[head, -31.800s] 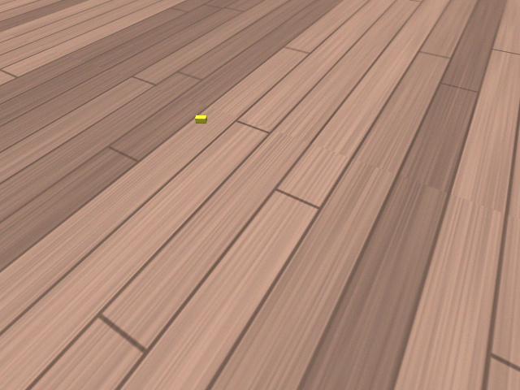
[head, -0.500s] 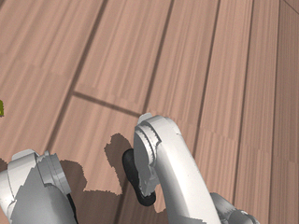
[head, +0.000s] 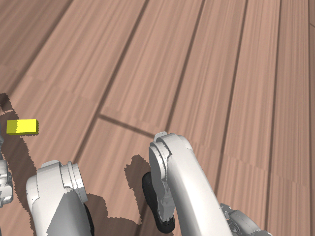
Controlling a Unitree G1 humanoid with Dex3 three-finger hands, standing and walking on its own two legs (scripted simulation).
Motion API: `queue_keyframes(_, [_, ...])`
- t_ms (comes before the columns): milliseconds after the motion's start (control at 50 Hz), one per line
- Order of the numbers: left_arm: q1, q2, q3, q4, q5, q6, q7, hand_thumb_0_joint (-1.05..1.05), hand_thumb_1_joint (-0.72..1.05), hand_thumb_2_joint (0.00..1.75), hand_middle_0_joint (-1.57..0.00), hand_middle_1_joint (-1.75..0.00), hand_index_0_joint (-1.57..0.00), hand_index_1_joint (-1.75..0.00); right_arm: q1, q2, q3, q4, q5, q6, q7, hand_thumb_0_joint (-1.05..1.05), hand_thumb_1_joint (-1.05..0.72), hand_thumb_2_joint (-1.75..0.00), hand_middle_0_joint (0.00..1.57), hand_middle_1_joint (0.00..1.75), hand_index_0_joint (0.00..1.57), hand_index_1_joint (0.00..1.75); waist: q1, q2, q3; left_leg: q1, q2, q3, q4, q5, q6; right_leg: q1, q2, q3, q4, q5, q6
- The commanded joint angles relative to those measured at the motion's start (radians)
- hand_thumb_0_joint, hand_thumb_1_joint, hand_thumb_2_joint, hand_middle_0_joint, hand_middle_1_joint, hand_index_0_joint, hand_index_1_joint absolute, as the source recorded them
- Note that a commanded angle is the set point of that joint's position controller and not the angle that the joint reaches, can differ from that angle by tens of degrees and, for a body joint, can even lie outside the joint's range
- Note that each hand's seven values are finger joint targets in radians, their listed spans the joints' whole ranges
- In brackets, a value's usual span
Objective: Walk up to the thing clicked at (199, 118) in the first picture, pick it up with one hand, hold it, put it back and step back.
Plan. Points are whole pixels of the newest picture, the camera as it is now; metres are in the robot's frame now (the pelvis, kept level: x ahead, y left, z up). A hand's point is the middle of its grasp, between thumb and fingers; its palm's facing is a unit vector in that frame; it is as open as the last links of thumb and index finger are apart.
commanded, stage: withdraw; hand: left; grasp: from above
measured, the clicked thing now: (23, 127) +0.43 +0.28 -0.30
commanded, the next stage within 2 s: home in 0.52 s
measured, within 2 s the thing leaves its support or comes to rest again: neither
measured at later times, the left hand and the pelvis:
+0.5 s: hand out of the picture +0.39 +0.30 -0.14, palm faces -0.48 -0.08 -0.87, open 13.7 cm; pelvis -0.03 -0.02 +0.02, yaw +6 degrees
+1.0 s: hand out of the picture +0.45 +0.33 -0.10, palm faces -0.29 -0.33 -0.90, open 10.9 cm; pelvis +0.00 +0.00 +0.05, yaw +5 degrees
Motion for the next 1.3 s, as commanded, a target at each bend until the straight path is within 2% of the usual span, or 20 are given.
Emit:
queue_keyframes(0, [-0.206, 0.067, -0.094, -0.231, -0.115, 0.101, -0.19, 0.0, -0.51, 0.98, -0.08, -0.96, -0.08, -0.97, 0.172, -0.277, -0.154, -0.017, 0.08, 0.06, -0.022, 0.0, -0.9, -0.9, 0.2, 0.3, 0.2, 0.3, 0.066, 0.488, -0.731, 0.624, -0.008, 0.137, -0.406, 0.267, 0.011, 0.381, 0.043, -0.031, -0.271, 0.283, -0.089])
queue_keyframes(60, [-0.193, -0.062, -0.222, -0.223, -0.173, 0.104, -0.366, 0.0, -0.49, 0.98, -0.09, -0.96, -0.09, -0.97, 0.221, -0.271, -0.163, -0.032, 0.107, 0.111, -0.058, 0.0, -0.9, -0.9, 0.2, 0.3, 0.2, 0.3, -0.033, 0.209, -0.571, 0.491, -0.015, 0.134, -0.401, 0.23, 0.046, 0.44, 0.045, -0.021, -0.341, 0.286, -0.074])
queue_keyframes(100, [-0.193, -0.066, -0.263, -0.254, -0.195, 0.064, -0.472, 0.0, -0.5, 0.98, -0.09, -0.98, -0.09, -0.98, 0.235, -0.274, -0.164, -0.05, 0.115, 0.127, -0.09, 0.0, -0.9, -0.9, 0.2, 0.3, 0.2, 0.3, -0.043, 0.101, -0.506, 0.441, -0.026, 0.14, -0.4, 0.211, 0.056, 0.506, 0.034, -0.003, -0.391, 0.267, -0.073])
queue_keyframes(180, [-0.257, 0.016, -0.212, -0.289, -0.166, -0.055, -0.572, 0.0, -0.49, 0.99, -0.09, -0.99, -0.09, -0.99, 0.245, -0.259, -0.153, -0.073, 0.103, 0.15, -0.157, 0.0, -0.9, -0.9, 0.2, 0.3, 0.2, 0.3, 0.024, 0.039, -0.517, 0.427, -0.042, 0.166, -0.39, 0.222, 0.051, 0.574, 0.011, 0.029, -0.427, 0.228, -0.089])
queue_keyframes(240, [-0.257, 0.162, -0.106, -0.283, -0.082, -0.157, -0.529, 0.0, -0.45, 0.96, -0.14, -0.93, -0.13, -0.94, 0.226, -0.245, -0.126, -0.094, 0.092, 0.169, -0.204, 0.0, -0.9, -0.9, 0.2, 0.3, 0.2, 0.3, 0.074, 0.078, -0.563, 0.432, -0.047, 0.181, -0.36, 0.243, 0.043, 0.583, 0.003, 0.046, -0.406, 0.216, -0.091])
queue_keyframes(340, [-0.289, 0.236, -0.03, -0.227, 0.062, -0.281, -0.352, 0.0, -0.44, 0.94, -0.13, -0.93, -0.13, -0.93, 0.169, -0.212, -0.086, -0.099, 0.067, 0.191, -0.221, 0.0, -0.89, -0.9, 0.2, 0.3, 0.2, 0.3, 0.09, 0.181, -0.607, 0.442, -0.047, 0.192, -0.355, 0.176, 0.046, 0.526, 0.015, 0.059, -0.364, 0.117, -0.082])
queue_keyframes(420, [-0.342, 0.228, -0.045, -0.071, 0.126, -0.296, -0.228, 0.0, -0.47, 0.97, -0.07, -0.97, -0.08, -0.96, 0.158, -0.22, -0.076, -0.079, 0.042, 0.179, -0.231, 0.0, -0.89, -0.89, 0.2, 0.3, 0.2, 0.3, 0.044, 0.237, -0.549, 0.443, -0.042, 0.178, -0.364, 0.09, 0.041, 0.399, 0.018, 0.039, -0.348, 0.027, -0.087])
queue_keyframes(460, [-0.417, 0.291, -0.017, -0.071, 0.144, -0.29, -0.171, 0.0, -0.46, 0.95, -0.08, -0.96, -0.1, -0.95, 0.167, -0.235, -0.081, -0.074, 0.031, 0.166, -0.239, 0.0, -0.89, -0.89, 0.2, 0.3, 0.2, 0.3, 0.043, 0.287, -0.585, 0.477, -0.039, 0.169, -0.359, 0.077, 0.037, 0.368, 0.012, 0.03, -0.327, 0.013, -0.089])
queue_keyframes(580, [-0.528, 0.256, -0.057, 0.019, 0.14, -0.251, -0.12, 0.0, -0.43, 0.92, -0.1, -0.95, -0.12, -0.93, 0.198, -0.253, -0.087, -0.02, 0.001, 0.111, -0.24, 0.0, -0.89, -0.89, 0.2, 0.3, 0.2, 0.3, -0.041, 0.348, -0.569, 0.529, -0.036, 0.144, -0.339, 0.051, 0.03, 0.272, 0.003, -0.015, -0.271, 0.028, -0.084])
queue_keyframes(680, [-0.533, 0.239, -0.065, 0.055, 0.104, -0.221, -0.127, 0.0, -0.29, 1.0, -0.27, -0.76, -0.24, -0.79, 0.24, -0.266, -0.08, 0.013, -0.007, 0.076, -0.218, 0.0, -0.88, -0.89, 0.2, 0.3, 0.2, 0.3, -0.049, 0.413, -0.606, 0.603, -0.026, 0.121, -0.328, 0.135, 0.02, 0.219, -0.009, -0.059, -0.206, 0.148, -0.078])
queue_keyframes(720, [-0.556, 0.304, -0.028, 0.008, 0.091, -0.204, -0.141, 0.0, -0.26, 0.92, -0.25, -0.69, -0.22, -0.71, 0.267, -0.277, -0.082, 0.008, -0.004, 0.069, -0.207, 0.0, -0.88, -0.89, 0.2, 0.3, 0.2, 0.3, -0.037, 0.435, -0.637, 0.621, -0.026, 0.12, -0.334, 0.182, 0.016, 0.231, -0.013, -0.061, -0.205, 0.193, -0.077])
queue_keyframes(780, [-0.397, 0.302, 0.019, -0.083, 0.015, -0.158, -0.169, 0.0, -0.06, 0.9, -0.24, -0.61, -0.22, -0.63, 0.274, -0.265, -0.1, -0.027, 0.015, 0.071, -0.189, 0.0, -0.89, -0.9, 0.2, 0.3, 0.2, 0.3, 0.061, 0.535, -0.786, 0.722, -0.031, 0.131, -0.385, 0.297, 0.002, 0.313, -0.02, -0.049, -0.205, 0.269, -0.091])
queue_keyframes(840, [-0.293, 0.279, 0.055, -0.204, -0.09, -0.107, -0.23, 0.0, 0.17, 0.87, -0.22, -0.5, -0.21, -0.51, 0.31, -0.258, -0.133, -0.037, 0.044, 0.085, -0.168, 0.0, -0.89, -0.9, 0.2, 0.3, 0.2, 0.3, 0.114, 0.539, -0.88, 0.799, -0.032, 0.148, -0.427, 0.413, 0.004, 0.411, -0.018, -0.032, -0.245, 0.341, -0.09])
queue_keyframes(900, [-0.204, 0.253, 0.082, -0.327, -0.212, -0.053, -0.326, 0.0, 0.41, 0.95, -0.23, -0.49, -0.22, -0.5, 0.325, -0.255, -0.164, -0.049, 0.084, 0.114, -0.155, 0.0, -0.89, -0.9, 0.2, 0.3, 0.2, 0.3, 0.137, 0.476, -0.926, 0.822, -0.031, 0.157, -0.449, 0.489, 0.015, 0.485, -0.012, -0.01, -0.297, 0.387, -0.083])
queue_keyframes(960, [-0.028, 0.114, 0.037, -0.485, -0.337, -0.003, -0.438, 0.0, 0.62, 0.96, -0.23, -0.44, -0.22, -0.45, 0.304, -0.227, -0.173, -0.076, 0.116, 0.146, -0.16, 0.0, -0.89, -0.9, 0.2, 0.3, 0.2, 0.3, 0.14, 0.331, -0.875, 0.784, -0.031, 0.169, -0.483, 0.506, 0.036, 0.585, -0.002, 0.013, -0.386, 0.422, -0.078])
queue_keyframes(1060, [0.197, 0.024, 0.036, -0.851, -0.56, 0.04, -0.583, 0.0, 0.9, 0.9, -0.2, -0.3, -0.2, -0.3, 0.251, -0.194, -0.194, -0.15, 0.153, 0.171, -0.205, 0.0, -0.9, -0.9, 0.2, 0.3, 0.2, 0.3, 0.165, 0.151, -0.829, 0.699, -0.032, 0.181, -0.588, 0.374, 0.057, 0.795, -0.004, 0.052, -0.533, 0.384, -0.068])
queue_keyframes(1100, [0.274, -0.069, -0.013, -0.898, -0.629, 0.047, -0.619, 0.0, 0.9, 0.9, -0.2, -0.3, -0.2, -0.3, 0.223, -0.176, -0.196, -0.162, 0.163, 0.168, -0.227, 0.0, -0.9, -0.9, 0.2, 0.3, 0.2, 0.3, 0.149, 0.1, -0.732, 0.707, -0.026, 0.168, -0.639, 0.3, 0.057, 0.764, -0.008, 0.054, -0.586, 0.304, -0.069])
queue_keyframes(1160, [0.283, -0.027, 0.051, -1.069, -0.705, 0.047, -0.623, 0.0, 0.9, 0.9, -0.2, -0.3, -0.2, -0.3, 0.173, -0.175, -0.212, -0.204, 0.173, 0.164, -0.262, 0.0, -0.9, -0.9, 0.2, 0.3, 0.2, 0.3, 0.189, 0.143, -0.742, 0.793, -0.021, 0.154, -0.715, 0.191, 0.046, 0.768, -0.017, 0.064, -0.652, 0.184, -0.079])
queue_keyframes(1240, [0.421, -0.161, -0.019, -1.102, -0.802, 0.067, -0.614, 0.0, 0.9, 0.9, -0.2, -0.3, -0.2, -0.3, 0.088, -0.146, -0.201, -0.235, 0.192, 0.142, -0.304, 0.0, -0.9, -0.9, 0.2, 0.3, 0.2, 0.3, 0.197, 0.185, -0.601, 0.907, -0.009, 0.107, -0.877, 0.02, 0.036, 0.726, -0.019, 0.071, -0.722, 0.066, -0.076])
queue_keyframes(1280, [0.509, -0.174, -0.012, -1.152, -0.851, 0.088, -0.604, 0.0, 0.9, 0.9, -0.2, -0.3, -0.2, -0.3, 0.07, -0.141, -0.2, -0.249, 0.2, 0.129, -0.325, 0.0, -0.9, -0.9, 0.2, 0.3, 0.2, 0.3, 0.206, 0.19, -0.587, 0.974, -0.009, 0.095, -0.948, -0.011, 0.035, 0.78, -0.02, 0.075, -0.773, 0.047, -0.074])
